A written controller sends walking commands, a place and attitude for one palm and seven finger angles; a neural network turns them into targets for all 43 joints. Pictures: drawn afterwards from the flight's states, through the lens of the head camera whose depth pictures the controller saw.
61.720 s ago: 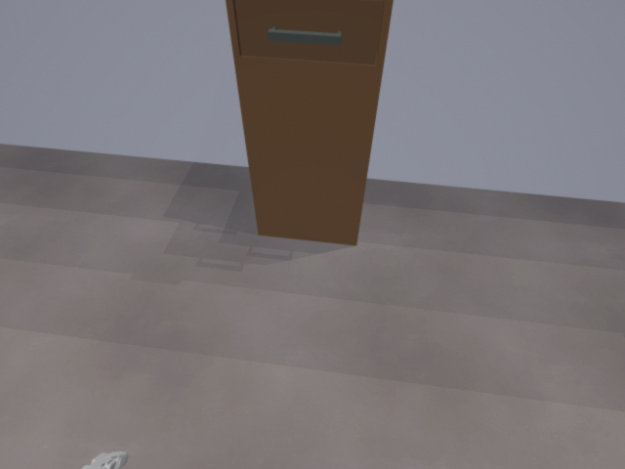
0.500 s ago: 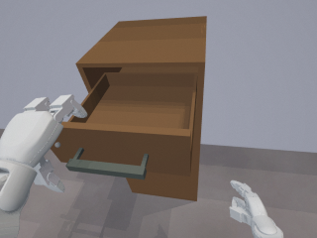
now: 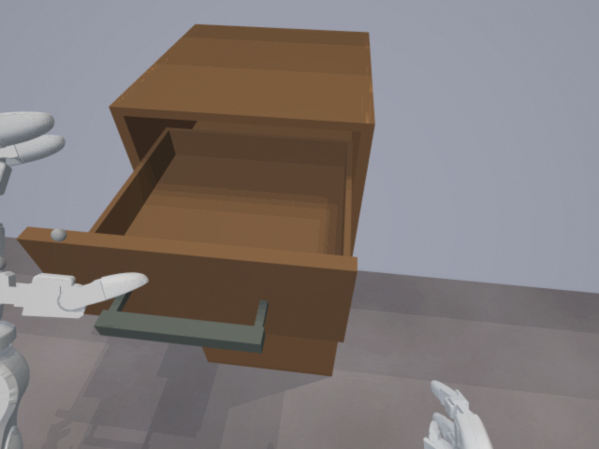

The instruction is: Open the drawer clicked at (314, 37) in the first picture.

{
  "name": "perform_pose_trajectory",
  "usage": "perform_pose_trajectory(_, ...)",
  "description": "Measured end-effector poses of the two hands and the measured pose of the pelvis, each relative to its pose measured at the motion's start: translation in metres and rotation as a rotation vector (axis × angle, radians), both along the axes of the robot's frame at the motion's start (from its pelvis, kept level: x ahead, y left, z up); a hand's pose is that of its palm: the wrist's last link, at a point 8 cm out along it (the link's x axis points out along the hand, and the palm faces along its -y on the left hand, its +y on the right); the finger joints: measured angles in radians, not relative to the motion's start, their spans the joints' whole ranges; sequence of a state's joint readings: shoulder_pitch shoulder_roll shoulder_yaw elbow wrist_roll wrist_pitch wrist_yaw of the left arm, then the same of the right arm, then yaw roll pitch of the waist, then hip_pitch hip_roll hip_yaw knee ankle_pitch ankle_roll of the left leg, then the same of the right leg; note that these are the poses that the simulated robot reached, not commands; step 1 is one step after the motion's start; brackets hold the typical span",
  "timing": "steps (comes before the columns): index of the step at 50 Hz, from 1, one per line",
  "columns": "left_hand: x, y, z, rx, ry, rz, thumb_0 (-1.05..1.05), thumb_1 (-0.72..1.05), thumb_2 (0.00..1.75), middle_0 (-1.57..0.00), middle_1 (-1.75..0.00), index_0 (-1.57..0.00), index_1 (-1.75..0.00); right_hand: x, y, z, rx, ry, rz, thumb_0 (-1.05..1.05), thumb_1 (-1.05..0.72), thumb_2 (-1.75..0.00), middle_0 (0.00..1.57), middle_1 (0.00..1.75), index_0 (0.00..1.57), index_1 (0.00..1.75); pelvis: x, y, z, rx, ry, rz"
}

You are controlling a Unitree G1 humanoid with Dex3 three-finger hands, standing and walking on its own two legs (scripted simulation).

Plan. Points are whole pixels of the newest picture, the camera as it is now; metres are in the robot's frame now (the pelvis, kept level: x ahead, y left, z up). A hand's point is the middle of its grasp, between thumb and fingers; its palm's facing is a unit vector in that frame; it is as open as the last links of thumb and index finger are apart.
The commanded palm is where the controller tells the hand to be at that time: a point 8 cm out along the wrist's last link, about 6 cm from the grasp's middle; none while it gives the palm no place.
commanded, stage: draw the hand back to the body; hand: left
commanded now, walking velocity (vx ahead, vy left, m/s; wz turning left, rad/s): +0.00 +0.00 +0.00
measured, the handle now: (186, 316) +0.24 +0.17 +0.09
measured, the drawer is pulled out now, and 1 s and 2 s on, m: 0.28 0.28 0.28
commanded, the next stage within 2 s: step back with the hand held close in 0.68 s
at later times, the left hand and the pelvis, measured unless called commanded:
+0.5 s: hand (55, 217) +0.21 +0.23 +0.27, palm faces +0.54 -0.76 -0.35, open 8.5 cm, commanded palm +0.16 +0.27 +0.28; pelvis +0.03 -0.01 +0.00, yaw +0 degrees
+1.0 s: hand (69, 236) +0.21 +0.23 +0.26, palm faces +0.45 -0.76 -0.47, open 7.5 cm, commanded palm +0.13 +0.28 +0.28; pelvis +0.00 +0.00 +0.00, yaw +1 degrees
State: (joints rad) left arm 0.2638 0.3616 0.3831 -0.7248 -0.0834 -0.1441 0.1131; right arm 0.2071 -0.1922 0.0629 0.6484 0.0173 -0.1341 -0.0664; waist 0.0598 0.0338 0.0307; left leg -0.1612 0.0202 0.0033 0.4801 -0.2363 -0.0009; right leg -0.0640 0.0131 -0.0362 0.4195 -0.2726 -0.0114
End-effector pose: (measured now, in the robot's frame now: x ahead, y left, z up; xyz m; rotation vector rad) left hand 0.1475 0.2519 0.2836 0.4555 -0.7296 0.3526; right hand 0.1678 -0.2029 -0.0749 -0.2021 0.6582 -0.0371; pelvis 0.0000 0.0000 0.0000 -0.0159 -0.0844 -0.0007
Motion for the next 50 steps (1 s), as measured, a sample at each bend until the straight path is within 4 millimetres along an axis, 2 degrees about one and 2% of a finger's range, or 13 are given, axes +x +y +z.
perform_pose_trajectory(4,0.014,0.006,0.0,-0.001,0.021,0.021,0.0,-0.1,0.47,-0.28,-0.94,-0.28,-0.94,-0.001,-0.009,-0.006,-0.005,0.029,-0.029,0.02,-0.9,-0.9,0.2,0.3,0.21,0.3,0.006,0.003,0.001,0.004,0.006,-0.006)
perform_pose_trajectory(9,0.025,0.001,-0.006,0.031,0.093,0.006,0.0,0.07,0.55,-0.26,-0.83,-0.27,-0.83,0.01,-0.015,-0.006,0.005,0.018,-0.058,0.02,-0.9,-0.9,0.2,0.3,0.2,0.3,0.014,0.004,0.001,0.009,0.022,-0.016)
perform_pose_trajectory(14,0.023,0.001,-0.003,0.079,0.118,0.027,0.0,0.24,0.62,-0.26,-0.72,-0.26,-0.72,0.029,-0.014,-0.002,0.02,-0.013,-0.06,0.02,-0.9,-0.9,0.2,0.3,0.2,0.3,0.022,0.002,0.001,0.009,0.033,-0.017)
perform_pose_trajectory(20,0.019,0.013,0.002,0.074,0.101,0.11,0.01,0.44,0.71,-0.24,-0.59,-0.24,-0.58,0.05,-0.009,0.002,0.037,-0.035,-0.033,0.02,-0.9,-0.9,0.2,0.3,0.2,0.3,0.027,-0.002,0.001,0.008,0.037,-0.007)
perform_pose_trajectory(24,0.02,0.018,-0.002,0.033,0.114,0.146,0.01,0.58,0.77,-0.23,-0.5,-0.23,-0.49,0.057,-0.007,0.003,0.043,-0.038,-0.012,0.02,-0.9,-0.9,0.2,0.3,0.2,0.3,0.027,-0.005,0.001,0.01,0.039,-0.001)
perform_pose_trajectory(28,0.021,0.013,-0.008,0.002,0.131,0.138,0.01,0.72,0.83,-0.22,-0.42,-0.22,-0.41,0.06,-0.008,0.005,0.04,-0.042,0.002,0.02,-0.9,-0.9,0.2,0.3,0.21,0.3,0.027,-0.007,0.001,0.011,0.038,0.002)
perform_pose_trajectory(36,0.014,0.002,-0.002,0.041,0.114,0.112,0.01,0.85,0.88,-0.21,-0.33,-0.21,-0.32,0.053,-0.015,0.005,0.037,-0.04,-0.009,0.02,-0.9,-0.9,0.2,0.3,0.21,0.3,0.025,-0.012,0.0,0.01,0.03,0.003)
perform_pose_trajectory(43,0.014,0.009,0.004,0.081,0.097,0.14,0.01,0.88,0.9,-0.21,-0.31,-0.21,-0.3,0.037,-0.022,-0.001,0.04,-0.003,-0.029,0.02,-0.9,-0.9,0.2,0.3,0.21,0.3,0.017,-0.014,0.0,-0.001,0.046,0.016)
perform_pose_trajectory(50,0.02,0.013,-0.014,0.139,0.189,0.082,0.01,0.89,0.9,-0.21,-0.31,-0.21,-0.3,0.005,-0.035,-0.005,-0.003,0.072,-0.1,0.02,-0.9,-0.9,0.21,0.3,0.21,0.3,-0.001,-0.005,-0.002,-0.012,0.093,0.012)
